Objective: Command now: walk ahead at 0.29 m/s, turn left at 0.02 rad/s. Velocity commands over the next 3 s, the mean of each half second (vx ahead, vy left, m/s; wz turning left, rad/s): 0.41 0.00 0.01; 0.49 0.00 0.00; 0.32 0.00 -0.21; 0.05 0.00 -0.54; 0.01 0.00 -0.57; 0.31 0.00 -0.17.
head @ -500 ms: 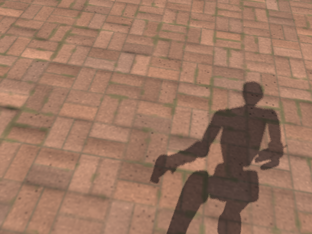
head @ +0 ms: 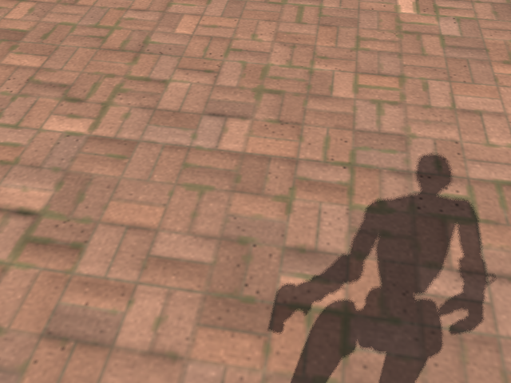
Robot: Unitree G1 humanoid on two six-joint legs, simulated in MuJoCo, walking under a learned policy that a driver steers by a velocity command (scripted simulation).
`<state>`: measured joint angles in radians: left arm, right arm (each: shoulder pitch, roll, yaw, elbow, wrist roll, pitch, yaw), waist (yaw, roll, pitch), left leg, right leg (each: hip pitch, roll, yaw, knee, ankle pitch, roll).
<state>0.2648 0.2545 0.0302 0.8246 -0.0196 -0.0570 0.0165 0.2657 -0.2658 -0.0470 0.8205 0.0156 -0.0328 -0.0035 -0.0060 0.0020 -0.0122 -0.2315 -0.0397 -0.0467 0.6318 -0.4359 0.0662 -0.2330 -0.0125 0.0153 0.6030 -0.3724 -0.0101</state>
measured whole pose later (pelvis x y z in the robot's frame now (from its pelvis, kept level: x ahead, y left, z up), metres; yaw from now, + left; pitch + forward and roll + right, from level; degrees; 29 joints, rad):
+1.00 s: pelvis +0.48 -0.01 +0.00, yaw +0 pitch +2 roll -2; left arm 0.38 0.31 0.05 0.88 -0.02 -0.05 0.00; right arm 0.07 -0.26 -0.03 0.70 0.02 -0.09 0.04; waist 0.08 0.02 0.01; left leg -0.48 0.05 0.00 0.48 -0.05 0.04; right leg 0.03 0.03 -0.03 0.32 -0.38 -0.01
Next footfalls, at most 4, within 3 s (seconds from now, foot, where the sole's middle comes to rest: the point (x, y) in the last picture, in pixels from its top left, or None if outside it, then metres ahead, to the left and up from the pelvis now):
0.46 right None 0.38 -0.13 -0.76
1.00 left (225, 343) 0.64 0.11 -0.76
1.48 right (302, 277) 0.85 -0.11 -0.76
1.94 left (229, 269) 0.88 0.11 -0.76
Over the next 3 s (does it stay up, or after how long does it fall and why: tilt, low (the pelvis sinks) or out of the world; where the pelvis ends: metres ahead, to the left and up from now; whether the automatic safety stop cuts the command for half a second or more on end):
stays up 0.87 -0.06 0.01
